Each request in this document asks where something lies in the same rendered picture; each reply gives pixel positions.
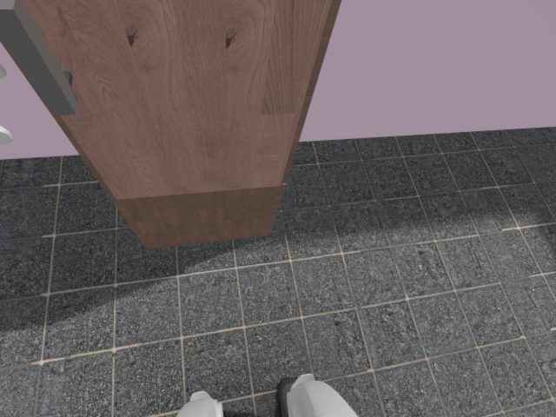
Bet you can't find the cupboard door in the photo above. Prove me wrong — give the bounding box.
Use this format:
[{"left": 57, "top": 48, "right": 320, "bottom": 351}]
[{"left": 23, "top": 0, "right": 332, "bottom": 200}]

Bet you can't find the handle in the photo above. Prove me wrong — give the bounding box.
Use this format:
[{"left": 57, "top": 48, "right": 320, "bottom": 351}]
[{"left": 0, "top": 0, "right": 78, "bottom": 116}]

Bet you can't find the left robot thigh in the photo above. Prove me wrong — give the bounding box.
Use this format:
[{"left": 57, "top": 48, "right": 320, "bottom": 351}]
[{"left": 176, "top": 398, "right": 223, "bottom": 417}]

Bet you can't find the robot right foot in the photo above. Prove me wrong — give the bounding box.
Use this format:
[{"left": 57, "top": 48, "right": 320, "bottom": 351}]
[{"left": 277, "top": 378, "right": 295, "bottom": 417}]

